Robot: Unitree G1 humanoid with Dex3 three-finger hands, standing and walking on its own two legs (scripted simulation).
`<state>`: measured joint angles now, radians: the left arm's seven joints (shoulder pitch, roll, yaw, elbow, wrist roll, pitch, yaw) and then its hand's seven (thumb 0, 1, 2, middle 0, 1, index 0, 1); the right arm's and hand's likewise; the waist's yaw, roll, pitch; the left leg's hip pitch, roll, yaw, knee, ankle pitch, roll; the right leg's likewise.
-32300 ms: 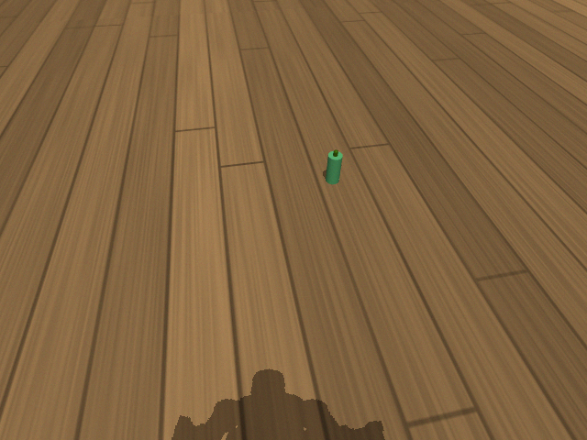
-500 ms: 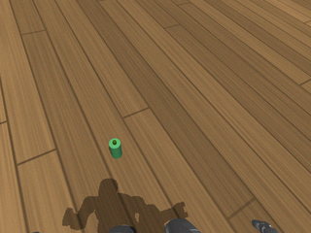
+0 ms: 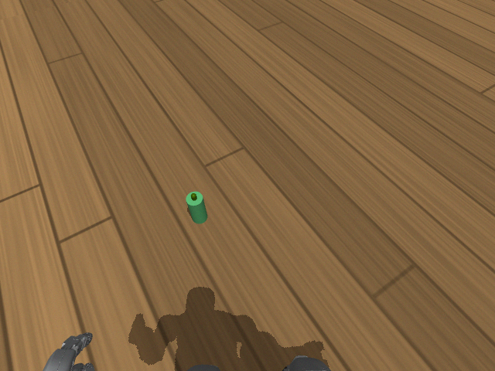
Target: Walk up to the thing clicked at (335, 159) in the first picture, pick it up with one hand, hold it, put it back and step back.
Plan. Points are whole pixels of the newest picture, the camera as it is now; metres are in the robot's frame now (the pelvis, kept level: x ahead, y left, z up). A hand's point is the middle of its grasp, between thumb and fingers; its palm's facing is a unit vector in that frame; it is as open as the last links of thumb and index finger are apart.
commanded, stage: step back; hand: left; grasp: from the side
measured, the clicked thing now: (196, 206) +0.79 +0.23 -0.66
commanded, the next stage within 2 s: stand in 1.68 s
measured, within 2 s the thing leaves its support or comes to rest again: neither
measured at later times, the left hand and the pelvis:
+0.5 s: hand out of the picture -0.07 +0.24 -0.14, palm faces -0.08 -0.92 -0.39, open 7.4 cm; pelvis -0.17 -0.02 -0.01, yaw -3 degrees
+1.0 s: hand out of the picture -0.19 +0.24 -0.15, palm faces -0.01 -0.94 -0.35, open 7.4 cm; pelvis -0.25 -0.03 +0.00, yaw -1 degrees
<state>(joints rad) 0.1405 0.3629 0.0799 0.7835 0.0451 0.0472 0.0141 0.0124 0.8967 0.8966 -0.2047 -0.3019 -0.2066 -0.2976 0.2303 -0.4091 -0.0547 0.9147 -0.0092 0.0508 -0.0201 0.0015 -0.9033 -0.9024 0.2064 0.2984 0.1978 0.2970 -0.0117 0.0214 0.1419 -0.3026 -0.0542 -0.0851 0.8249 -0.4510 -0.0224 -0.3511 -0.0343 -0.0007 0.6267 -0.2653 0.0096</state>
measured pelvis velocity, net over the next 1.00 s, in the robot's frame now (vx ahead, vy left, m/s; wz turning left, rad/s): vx -0.25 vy -0.03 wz -0.01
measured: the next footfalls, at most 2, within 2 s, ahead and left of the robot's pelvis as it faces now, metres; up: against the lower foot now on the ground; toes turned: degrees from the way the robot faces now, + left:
left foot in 0.04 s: -0.01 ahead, +0.12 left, +0.00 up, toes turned -2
right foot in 0.40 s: -0.13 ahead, -0.15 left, +0.00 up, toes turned +0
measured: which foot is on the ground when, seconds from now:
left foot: up 0.00-0.02, down 0.04-0.44, up 0.46-0.70, down 0.72-1.00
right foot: down 0.00-0.06, up 0.08-0.38, down 0.40-0.74, up 0.76-0.96, down 0.98-1.00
